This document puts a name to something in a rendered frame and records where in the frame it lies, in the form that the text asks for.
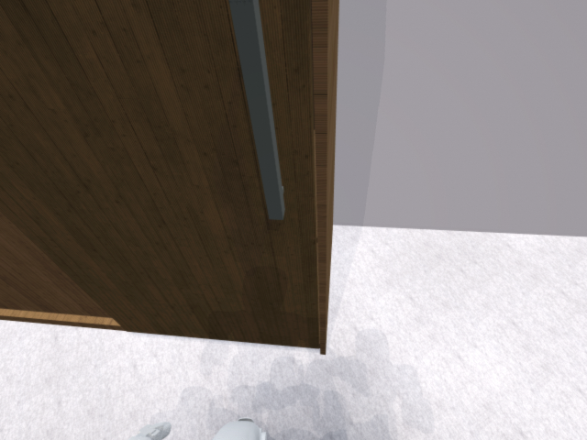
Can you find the handle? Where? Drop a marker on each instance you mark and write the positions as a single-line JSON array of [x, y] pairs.
[[248, 30]]

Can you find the robot left thigh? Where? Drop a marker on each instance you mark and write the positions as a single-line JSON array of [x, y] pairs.
[[240, 430]]

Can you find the robot left hand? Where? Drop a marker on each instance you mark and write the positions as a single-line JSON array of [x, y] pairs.
[[157, 431]]

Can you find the wardrobe door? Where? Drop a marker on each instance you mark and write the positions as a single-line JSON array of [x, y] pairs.
[[31, 281], [127, 156]]

